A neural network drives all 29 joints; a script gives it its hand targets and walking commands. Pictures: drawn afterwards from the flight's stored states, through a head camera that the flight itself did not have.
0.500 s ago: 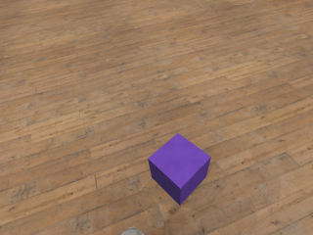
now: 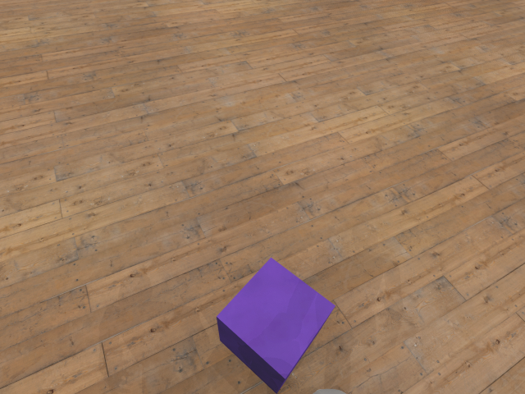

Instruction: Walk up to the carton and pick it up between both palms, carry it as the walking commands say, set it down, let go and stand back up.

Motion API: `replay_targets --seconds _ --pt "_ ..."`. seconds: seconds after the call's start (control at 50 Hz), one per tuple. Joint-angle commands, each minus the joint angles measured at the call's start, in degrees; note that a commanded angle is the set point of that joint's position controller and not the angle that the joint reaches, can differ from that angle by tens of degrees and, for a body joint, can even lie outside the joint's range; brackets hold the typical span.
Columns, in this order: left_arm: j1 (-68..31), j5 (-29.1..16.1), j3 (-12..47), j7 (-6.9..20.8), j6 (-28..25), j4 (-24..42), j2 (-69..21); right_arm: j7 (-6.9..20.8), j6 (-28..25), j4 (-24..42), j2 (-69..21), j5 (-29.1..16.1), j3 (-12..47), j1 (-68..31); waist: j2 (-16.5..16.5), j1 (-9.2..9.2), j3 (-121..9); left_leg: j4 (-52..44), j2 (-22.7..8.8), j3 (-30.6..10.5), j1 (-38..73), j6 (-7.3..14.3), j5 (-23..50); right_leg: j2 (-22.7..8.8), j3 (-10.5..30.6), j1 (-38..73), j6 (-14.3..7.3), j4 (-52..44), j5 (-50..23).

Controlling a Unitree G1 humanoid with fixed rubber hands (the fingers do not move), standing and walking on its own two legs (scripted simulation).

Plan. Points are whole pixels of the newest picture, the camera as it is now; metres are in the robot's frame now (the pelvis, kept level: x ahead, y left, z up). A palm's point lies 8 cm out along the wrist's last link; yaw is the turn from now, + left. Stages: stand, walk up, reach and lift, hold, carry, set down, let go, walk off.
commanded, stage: walk up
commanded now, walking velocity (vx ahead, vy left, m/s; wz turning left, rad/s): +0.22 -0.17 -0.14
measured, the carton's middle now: (273, 324) +0.45 -0.05 -0.65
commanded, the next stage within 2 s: none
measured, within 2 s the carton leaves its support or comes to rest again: neither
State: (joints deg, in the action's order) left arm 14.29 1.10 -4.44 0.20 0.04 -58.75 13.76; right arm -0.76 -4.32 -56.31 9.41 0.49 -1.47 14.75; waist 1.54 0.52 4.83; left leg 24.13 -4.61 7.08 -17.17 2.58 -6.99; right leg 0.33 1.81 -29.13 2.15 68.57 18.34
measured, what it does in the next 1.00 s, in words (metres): steps to the right: right foot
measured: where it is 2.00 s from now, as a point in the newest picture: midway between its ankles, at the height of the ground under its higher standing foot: outside the picture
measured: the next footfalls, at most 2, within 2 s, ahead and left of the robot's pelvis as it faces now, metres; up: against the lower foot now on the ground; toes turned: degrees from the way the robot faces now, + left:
right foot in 0.34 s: +0.07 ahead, -0.19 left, +0.00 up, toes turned -9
left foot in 1.16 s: +0.03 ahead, +0.05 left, +0.00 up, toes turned -2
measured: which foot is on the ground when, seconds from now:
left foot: down 0.00-0.34, up 0.36-1.00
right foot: up 0.00-0.32, down 0.34-1.00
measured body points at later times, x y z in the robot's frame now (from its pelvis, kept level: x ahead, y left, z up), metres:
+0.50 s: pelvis +0.03 -0.12 +0.00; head +0.05 -0.17 +0.45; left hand +0.12 +0.11 -0.12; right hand -0.01 -0.35 -0.18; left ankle +0.03 +0.05 -0.69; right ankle +0.03 -0.19 -0.75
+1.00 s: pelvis -0.01 -0.12 +0.00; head +0.00 -0.15 +0.45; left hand +0.00 +0.14 -0.13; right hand -0.01 -0.36 -0.17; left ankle -0.02 +0.07 -0.68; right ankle +0.03 -0.19 -0.75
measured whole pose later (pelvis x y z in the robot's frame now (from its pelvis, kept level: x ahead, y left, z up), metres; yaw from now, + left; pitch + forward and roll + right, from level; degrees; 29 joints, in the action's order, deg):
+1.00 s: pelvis -0.01 -0.12 +0.00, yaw -5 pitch +0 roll +3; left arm 17.4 1.6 -1.7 -3.4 0.4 -60.1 10.1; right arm -0.5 4.3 -61.9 12.9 2.1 -4.6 14.3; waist -1.8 -2.0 1.7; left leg 52.1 -2.0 -1.9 -22.3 -4.4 -19.5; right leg -0.5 -4.1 -13.8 -4.3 20.0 6.5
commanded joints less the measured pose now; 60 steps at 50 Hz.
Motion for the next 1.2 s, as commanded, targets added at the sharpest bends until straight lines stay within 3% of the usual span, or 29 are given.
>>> replay_targets --seconds 0.0,0.02,0.04,0.08,0.12,0.16,0.24,0.28,0.3,0.32,0.34,0.36,0.38,0.4,0.42,0.44,0.48,0.62,0.7,0.76,0.8,0.86,0.96,1.02,1.06,1.12,1.14,1.16,1.18 --pt "9.9 0.5 0.0 1.3 2.6 -0.4 -0.6 -0.2 -0.3 1.1 8.6 0.7 -2.0 3.5 -14.0 -2.48 -6.0 -9.6 -12.4 -5.9 0.9 1.6 14.5 -2.4 0.3 1.4 0.0 -1.4 -7.3" --pt "7.9 0.8 0.0 1.6 2.9 0.5 -0.2 -0.1 0.1 1.2 8.9 1.0 -2.1 3.5 -16.0 -2.13 -4.6 -12.4 -11.9 -6.1 -2.1 0.9 0.3 -2.8 -0.3 1.2 -0.1 -3.1 -9.3" --pt "5.1 1.0 0.0 2.0 2.9 1.9 0.2 -0.3 0.3 1.2 9.2 1.1 -2.2 3.4 -16.2 -1.75 -2.1 -14.3 -12.7 -7.1 -3.6 1.0 -7.3 -3.4 -0.9 -0.7 0.3 -6.0 -11.1" --pt "1.1 1.1 0.1 2.5 2.8 3.5 0.8 -0.6 0.9 0.7 9.4 0.8 -2.5 5.5 -16.1 -0.81 0.7 -16.3 -14.2 -8.8 -4.9 1.1 -13.6 -4.0 -2.0 -1.4 1.1 -12.4 -11.3" --pt "-1.1 0.9 0.3 2.5 2.6 4.2 1.1 -0.9 1.2 0.8 10.1 0.6 -2.8 6.2 -14.4 -0.09 1.1 -15.7 -14.5 -7.9 -4.5 1.8 -10.2 -4.1 -3.7 1.4 1.5 -18.6 -9.1" --pt "-2.4 0.3 0.6 1.8 2.5 4.6 0.8 -1.4 1.8 0.9 11.7 0.7 -3.4 6.8 -12.9 0.47 -0.1 -12.8 -14.1 -6.0 -3.4 3.6 0.3 -3.2 -4.7 6.2 1.6 -23.9 -5.0" --pt "-3.5 -0.1 0.5 1.5 2.6 6.0 2.6 -1.6 3.7 0.9 15.7 1.3 -5.1 7.4 -15.0 1.45 -2.3 -11.8 -17.0 -8.0 -1.8 4.2 -7.8 -3.3 -6.0 9.5 0.7 -29.5 -0.5" --pt "0.0 -0.7 0.5 1.1 2.4 5.0 2.5 -1.9 4.8 0.8 14.8 1.2 -4.9 6.2 -12.8 -0.26 -3.5 -6.0 -16.4 -7.4 0.5 3.5 1.6 -2.7 -6.4 13.6 -0.4 -40.5 -1.9" --pt "3.4 -0.9 0.4 0.4 1.6 3.3 3.0 -1.6 5.0 0.5 13.6 0.7 -4.6 6.9 -9.8 -1.4 -6.1 0.5 -13.5 -5.6 1.2 1.4 3.8 -2.0 -5.5 18.2 -1.2 -47.2 -5.5" --pt "5.0 -0.6 -0.3 -0.3 0.2 2.8 5.4 -1.0 5.0 -0.3 9.8 0.6 -3.4 10.1 0.0 -1.38 -9.1 11.4 -7.4 -0.1 -1.3 -1.5 -4.8 -9.4 2.9 24.3 -1.8 -55.0 -11.1" --pt "3.4 -0.1 -0.5 -0.9 -1.2 4.6 9.1 -0.7 5.4 0.5 1.2 0.5 -0.7 11.6 16.3 0.57 -9.0 19.7 -0.3 1.3 -9.9 -4.3 -25.8 -22.4 16.8 26.0 -3.7 -54.5 -31.6" --pt "0.8 0.7 0.7 -1.0 -2.5 6.3 6.3 -1.1 6.4 -2.3 1.6 0.0 -0.7 12.6 9.0 0.93 -7.1 20.9 -0.9 -4.6 -6.7 -4.2 -24.5 -23.3 12.2 20.7 -4.0 -52.7 -40.5" --pt "0.2 0.1 1.1 -1.3 -2.6 5.3 5.7 -1.0 7.1 -1.8 4.0 -1.1 -1.3 11.4 12.3 0.5 -9.8 22.5 -1.4 -6.8 -5.6 -3.4 -22.8 -21.4 8.7 19.7 -5.8 -52.4 -38.3" --pt "-1.5 -0.3 2.0 -1.2 -2.7 5.4 3.7 -0.8 7.6 -2.6 5.8 -1.2 -1.6 8.9 8.7 1.0 -7.4 24.9 -0.9 -7.6 -6.3 -3.2 -19.7 -17.5 7.0 19.6 -4.4 -53.1 -37.4" --pt "-2.3 -0.8 2.9 -1.5 -2.7 5.6 2.4 -0.4 8.1 -3.9 5.7 -0.9 -1.8 9.0 9.2 2.01 -6.0 26.1 0.5 -8.2 -6.8 -3.1 -16.3 -14.2 3.7 21.5 -2.7 -52.6 -40.0" --pt "-2.2 -1.0 3.2 -1.9 -2.5 5.6 2.4 -0.2 8.3 -4.7 5.4 -0.7 -1.9 10.3 8.9 2.71 -6.5 26.4 1.0 -8.3 -6.3 -3.2 -14.1 -12.8 1.2 23.1 -1.7 -51.4 -45.4" --pt "-0.2 -1.5 3.8 -2.2 -2.5 4.7 2.4 -0.2 8.7 -6.3 5.8 -0.2 -2.1 11.5 7.8 2.6 -7.6 26.0 1.2 -8.0 -4.3 -3.9 -12.4 -12.8 0.8 23.8 -1.4 -51.8 -44.8" --pt "2.3 -0.9 4.6 -2.6 -2.3 2.5 2.0 -0.9 9.6 -7.0 4.0 -0.1 -1.7 6.9 5.0 0.42 -2.8 18.4 1.6 -9.0 -3.2 -4.9 -14.9 -14.5 7.8 20.8 -5.3 -56.8 -17.6" --pt "2.7 -0.6 3.8 -2.7 -2.3 1.9 3.5 -1.5 8.7 -8.1 3.7 0.0 -1.6 6.2 2.2 -0.78 -2.9 14.2 2.0 -8.9 -2.9 -4.3 -18.3 -17.0 12.7 23.6 -7.6 -57.3 -14.2" --pt "7.7 -0.5 1.4 -4.0 -1.7 0.9 7.7 -1.6 8.9 -7.5 5.7 0.7 -2.8 4.6 -1.7 -2.6 -3.4 24.3 1.5 -9.4 -10.4 -5.7 -20.3 -25.4 21.1 29.3 -8.9 -56.1 -20.8" --pt "8.6 -0.6 0.5 -4.7 -0.9 0.7 8.3 -0.8 8.9 -6.8 6.7 0.8 -3.3 4.3 -5.0 -2.59 -5.1 30.1 0.5 -11.5 -12.5 -6.2 -18.1 -26.5 20.7 28.9 -8.8 -55.7 -17.4" --pt "4.6 0.1 0.9 -4.7 -0.6 1.5 5.7 0.1 8.3 -5.2 5.2 1.1 -3.4 2.3 -0.4 -1.74 -3.3 31.1 0.9 -11.6 -11.6 -6.8 -12.7 -19.9 13.2 23.0 -7.9 -57.1 -7.8" --pt "3.4 0.8 0.6 -3.7 -0.7 1.4 5.1 0.5 8.1 -3.9 4.3 1.8 -3.2 4.0 8.3 -1.35 -3.4 27.6 1.9 -8.7 -8.5 -7.3 -12.3 -16.4 9.8 15.9 -9.1 -59.4 7.0" --pt "2.6 -0.1 1.7 -2.9 -0.5 -1.6 1.9 0.6 7.1 -3.4 2.1 0.5 -1.0 4.2 14.9 -0.38 -3.7 12.5 4.3 -3.8 4.3 -6.4 -14.5 -7.4 1.3 9.9 -9.2 -59.3 6.6" --pt "3.9 0.2 0.9 -2.8 -0.3 -2.3 3.8 -0.3 7.1 -4.9 3.8 0.4 -1.1 6.1 9.5 -0.61 -3.8 6.3 5.1 -1.5 8.1 -5.8 -9.7 -9.0 2.3 9.6 -10.0 -59.0 7.7" --pt "4.6 -0.6 0.0 -1.8 0.7 -3.0 3.9 -1.0 6.4 -7.0 3.8 0.7 -0.1 11.9 2.5 1.05 -1.2 -3.2 2.7 -3.0 11.6 -3.9 -8.2 -8.5 3.1 5.5 -6.4 -56.2 12.8" --pt "5.0 -0.7 0.5 -1.6 1.1 -2.9 1.8 -1.1 5.8 -6.7 4.6 1.1 0.2 11.7 -2.7 0.41 0.5 -8.1 -2.2 -9.5 8.8 -3.3 -15.5 -6.7 1.7 4.6 -4.7 -53.0 12.2" --pt "6.0 -0.7 1.5 -1.3 1.5 -3.1 -1.5 -1.2 5.1 -6.3 5.7 0.9 0.7 10.5 -9.4 -1.35 0.7 -16.0 -9.2 -19.9 3.8 -1.7 -27.7 -3.5 -1.0 6.5 -2.9 -46.7 5.5" --pt "6.4 -0.3 2.2 -1.0 1.6 -3.3 -3.4 -1.4 4.4 -5.4 7.8 -0.1 0.6 7.1 -14.3 -1.92 2.4 -22.5 -14.1 -25.2 -2.3 0.5 -36.4 -0.6 -3.9 8.5 -1.5 -39.7 1.9"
